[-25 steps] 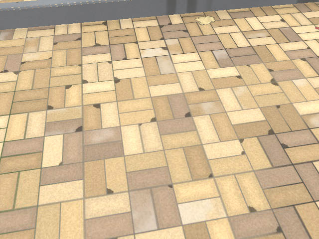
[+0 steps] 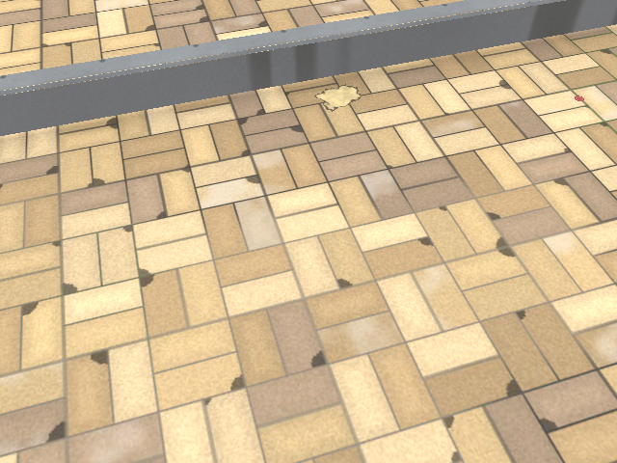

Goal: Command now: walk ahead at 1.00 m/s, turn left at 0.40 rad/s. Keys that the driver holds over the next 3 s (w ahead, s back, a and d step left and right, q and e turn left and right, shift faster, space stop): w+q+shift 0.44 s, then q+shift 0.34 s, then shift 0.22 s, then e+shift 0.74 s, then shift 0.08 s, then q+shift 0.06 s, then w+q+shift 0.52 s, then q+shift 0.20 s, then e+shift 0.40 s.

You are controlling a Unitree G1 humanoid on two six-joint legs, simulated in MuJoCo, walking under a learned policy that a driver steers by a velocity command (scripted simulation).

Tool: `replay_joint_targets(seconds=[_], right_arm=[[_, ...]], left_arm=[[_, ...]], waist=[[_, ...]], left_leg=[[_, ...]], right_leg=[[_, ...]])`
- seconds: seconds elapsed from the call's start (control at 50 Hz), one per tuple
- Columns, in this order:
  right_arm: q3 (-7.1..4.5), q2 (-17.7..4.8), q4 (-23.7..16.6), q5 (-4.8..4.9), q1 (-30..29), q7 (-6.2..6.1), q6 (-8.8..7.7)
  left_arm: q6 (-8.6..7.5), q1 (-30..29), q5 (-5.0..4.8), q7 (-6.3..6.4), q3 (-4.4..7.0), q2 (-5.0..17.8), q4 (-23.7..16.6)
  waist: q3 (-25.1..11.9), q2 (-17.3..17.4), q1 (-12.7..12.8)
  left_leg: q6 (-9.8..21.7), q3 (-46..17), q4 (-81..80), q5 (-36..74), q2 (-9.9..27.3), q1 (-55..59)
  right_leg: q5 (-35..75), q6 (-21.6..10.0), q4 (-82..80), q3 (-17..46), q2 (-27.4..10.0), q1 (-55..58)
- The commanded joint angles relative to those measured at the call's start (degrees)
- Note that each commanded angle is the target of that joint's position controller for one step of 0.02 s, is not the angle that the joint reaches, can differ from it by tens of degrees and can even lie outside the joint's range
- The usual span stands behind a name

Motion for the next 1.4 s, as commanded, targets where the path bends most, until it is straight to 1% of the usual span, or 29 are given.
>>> replay_joint_targets(seconds=[0.02,0.1,0.16,0.18,0.2,0.22,0.24,0.28,0.32,0.36,0.46,0.52,0.56,0.58,0.6,0.62,0.64,0.68,0.76,0.94,1.0,1.02,1.04,1.08,1.16,1.2,1.32,1.38,1.4], right_arm=[[-0.15,-1.64,-4.06,-0.08,-6.09,1.34,-0.85],[-0.86,-3.38,-6.53,0.7,-10.18,3.76,-2.15],[-3.98,-10.02,-3.68,1.66,8.16,3.87,-0.07],[-5.72,-13.8,1.02,1.34,26.64,2.86,1.36],[-5.06,-13.14,4.93,0.48,34.72,1.68,2.87],[-4.08,-12.31,3.05,-2.5,27.41,2.38,1.26],[-3.84,-8.38,0.61,-2.76,24.74,1.94,1.15],[-3.24,-6.07,-1.37,-2.18,18.09,2.42,-0.25],[-3.13,-6.44,-4.07,-1.73,11.1,2.28,-0.89],[-2.78,-5.52,-4.5,-0.62,9.97,1.55,-0.7],[-3.5,-7.1,-2.98,0.5,15.47,-0.95,0.59],[-3.98,-6.53,-1.03,1.14,20.06,-1.52,2.46],[-4.44,-6.75,-2.28,1.14,16.98,-2.11,3.23],[-4.27,-6.14,-4.37,0.23,13.44,-2.2,3.4],[-2.06,0.9,-7.16,-2.46,15.38,-2.03,3.69],[-1.24,-2.24,-9.63,0.07,26.85,-0.78,3.26],[-2.09,-7.61,-8.63,0.41,24.75,-0.53,4.21],[-3.19,-9.58,-11.38,0.01,11.49,-0.97,6.21],[-2.63,-4.02,-13.17,0.22,9.95,-1.14,7.66],[-3.08,-7.25,-13.8,-1.32,1.76,0.81,7.76],[-4.26,-9.57,-12.76,-1.97,4.8,0.54,6.92],[-4.91,-14.62,-14.06,-3.06,6.15,-0.55,6.63],[-2.89,-10.89,-15.03,-4.2,3.72,-0.69,6.27],[-1.56,-6.34,-11.96,-4.2,3.19,0.19,5.04],[-3.11,-10.06,-10.75,-3.74,-3.05,-1.33,4.96],[-2.93,-8.02,-10.2,-3.37,-2.81,-2.37,5.27],[-4.13,-8.14,-8.08,-2.71,-2.58,-3.65,5.93],[-4.67,-8.1,-7.04,-0.74,-4.44,-3.63,6.38],[-4.62,-6.35,-5.7,-0.48,-1.84,-3.46,6.71]], left_arm=[[-1.9,-2.1,0.04,1.87,1.29,7.82,-3.79],[-0.73,1.44,0.58,3.45,1.84,11.45,-2.71],[1.74,-4.56,2.21,5.33,3.36,16.06,-4.61],[1.79,-12.61,2.27,5.03,3.79,17.51,-6.95],[0.2,-19.12,1.55,3.21,2.04,10.78,-8.85],[-2.06,-7.65,-1.39,1.24,-0.97,0.64,-13.2],[-4.42,-9.38,-2.64,-0.09,-1.19,5.8,-14.76],[-5.16,-14.92,-2.42,0.01,-0.49,8.09,-16.38],[-3.59,-12.65,-0.2,0.8,-0.16,8.31,-15.73],[-2.09,-13.2,0.03,1.98,0.26,9.59,-16.53],[-1.8,-29.92,0.56,2.19,-0.8,5.31,-23.19],[-2.08,-31.21,-1.09,1.98,1.39,8.8,-24.58],[-2.73,-26.61,-1.2,2.25,2.97,11.16,-23.98],[-2.9,-14.57,-0.51,2.29,3.54,12.44,-21.53],[-2.31,-4.15,0.62,2.27,3.43,15.63,-19.71],[-1.59,-1.79,1.03,0.94,3.4,17.24,-17.65],[-0.29,-7.76,1.14,1.5,3.6,14.54,-20.37],[2.31,-13.53,1.07,3.02,1.54,8.83,-20.09],[2.95,-18.76,0.45,2.94,2.57,10.94,-15.41],[3.55,-19.8,-2.63,1.59,4.17,16.78,-10.48],[3.87,-15.46,-2.28,1.42,3.02,13.8,-8.03],[3.89,-11.47,0.84,0.92,1.18,9.59,-8.52],[4.63,-10.07,0.54,0.63,0.29,9.12,-8.55],[6.41,-13.27,-2.15,1.0,1.43,12.87,-7.7],[8.52,-10.46,-1.74,2.66,2.87,15.03,-5.97],[8.96,-10.91,-2.14,2.94,2.74,13.14,-6.6],[9.65,-13.23,-1.77,1.26,2.27,10.66,-10.21],[9.99,-7.73,-1.38,0.32,3.13,10.82,-9.09],[9.96,-5.81,-0.74,0.63,4.0,12.64,-8.56]], waist=[[4.9,-0.2,0.42],[3.77,-4.97,0.59],[-5.31,-13.47,-11.85],[-10.53,-12.69,-21.56],[-9.12,2.74,-23.62],[-13.19,22.26,-8.97],[-17.75,12.61,-11.29],[-4.38,-8.53,-5.15],[0.72,-9.47,-0.02],[3.32,-6.9,1.29],[4.23,0.8,-6.74],[0.54,4.03,-8.27],[-3.93,5.4,-3.78],[-12.35,6.77,2.28],[-23.56,-4.83,2.82],[-36.92,-26.13,-2.15],[-36.37,-19.18,-0.44],[-17.66,-6.17,0.02],[-3.44,-8.58,-4.81],[-5.93,-8.24,-3.7],[-6.23,-3.84,-4.45],[-10.24,10.61,-2.61],[-14.98,14.18,-2.78],[-10.44,6.74,-3.9],[-6.03,6.9,-1.48],[-5.97,5.68,-2.04],[-7.51,7.11,-2.86],[-7.39,5.56,0.38],[-4.8,-0.42,0.37]], left_leg=[[0.37,6.31,-13.11,16.39,-3.68,10.17],[2.89,13.23,-23.99,16.03,-10.67,12.71],[5.99,15.73,-18.5,1.59,-15.14,30.16],[9.4,8.58,-19.53,1.71,-11.34,48.55],[10.44,1.53,-19.54,2.19,-7.71,59.96],[21.9,-28.22,-23.72,-18.35,0.37,75.23],[22.72,-42.73,-38.76,-38.53,4.19,75.89],[17.89,-39.08,-45.7,-36.0,2.42,55.54],[18.27,-32.31,-46.75,-26.39,-2.64,38.49],[17.08,-24.35,-46.84,-18.09,-6.52,29.07],[10.61,-14.84,-43.58,-5.6,-13.78,16.88],[6.35,-19.84,-33.33,-0.66,-14.19,29.71],[1.84,-19.75,-20.49,10.0,-14.99,35.44],[-1.01,-17.43,-6.3,8.75,-15.82,32.05],[-3.49,-9.99,13.33,-32.77,-18.73,21.13],[-5.26,-9.69,32.96,-45.95,-18.28,7.64],[-6.7,-8.95,37.32,-37.37,-10.55,3.96],[-8.45,-1.4,32.17,-29.31,-7.2,2.1],[-7.86,2.61,14.59,-28.22,-3.25,10.51],[-2.71,4.96,-18.09,-10.79,-6.33,27.34],[1.21,4.74,-32.29,1.63,-8.16,40.65],[6.31,-12.51,-32.61,27.13,6.88,52.47],[16.32,-20.36,-34.73,24.58,16.33,51.15],[12.75,-11.93,-36.92,10.36,9.69,43.59],[10.3,-2.64,-38.94,7.0,7.39,33.98],[10.52,-1.0,-39.25,4.02,8.33,35.81],[9.15,3.19,-37.63,3.54,11.21,39.04],[3.86,8.25,-30.72,-0.84,9.87,36.53],[-0.53,11.99,-22.48,-9.86,5.96,31.06]], right_leg=[[29.73,3.49,-12.05,-0.87,-10.75,-12.1],[56.79,7.83,-7.35,-4.25,-13.99,3.8],[92.18,9.29,16.64,-4.67,-18.08,7.32],[90.38,8.95,36.84,-3.83,-17.52,-2.64],[27.5,7.71,66.04,-3.74,-7.02,-19.61],[-17.77,9.25,84.07,9.29,-0.61,-48.41],[-11.29,4.29,79.56,15.06,-2.69,-52.54],[-2.55,1.53,66.19,13.79,-7.19,-48.46],[-0.6,4.1,59.01,14.38,-9.9,-41.15],[-0.16,6.71,50.02,12.37,-12.06,-37.62],[24.57,10.37,17.13,5.44,-5.78,-19.47],[25.84,10.23,5.37,7.6,-1.66,-17.18],[29.22,8.32,-0.16,7.65,-1.82,-10.85],[35.23,5.75,3.88,10.52,-7.47,3.52],[60.87,1.32,15.28,23.44,-24.67,21.51],[54.02,-13.23,13.78,51.19,-42.72,35.92],[31.36,-12.67,9.81,50.24,-38.32,32.25],[32.22,-6.71,6.83,29.09,-28.6,13.3],[36.64,-4.84,-1.59,12.88,-23.05,-11.13],[26.87,-3.16,0.54,3.26,-24.85,-11.91],[18.46,2.42,11.83,-1.02,-20.02,-15.65],[-4.36,7.56,27.0,-4.95,-14.37,-26.47],[-22.51,10.31,36.35,1.42,-11.77,-31.6],[-18.89,10.56,38.84,6.35,-13.36,-30.28],[-10.26,12.18,43.31,4.64,-11.31,-26.59],[-8.44,12.07,42.69,4.44,-11.95,-28.7],[-6.29,9.24,29.59,1.53,-12.62,-23.78],[2.34,5.37,15.44,-1.59,-9.72,-15.16],[9.48,2.6,8.12,2.98,-9.58,-11.38]])
Next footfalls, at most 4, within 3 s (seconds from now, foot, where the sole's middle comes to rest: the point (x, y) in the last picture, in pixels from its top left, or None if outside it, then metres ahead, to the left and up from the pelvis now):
0.18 left None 0.41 0.10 -0.77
0.58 right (316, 327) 0.86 0.07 -0.77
1.00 left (211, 372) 0.72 0.31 -0.77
1.40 right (310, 330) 0.85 0.08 -0.77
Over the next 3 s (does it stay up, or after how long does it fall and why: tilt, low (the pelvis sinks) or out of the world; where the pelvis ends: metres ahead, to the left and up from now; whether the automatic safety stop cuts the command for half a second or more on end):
stays up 1.17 0.39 0.00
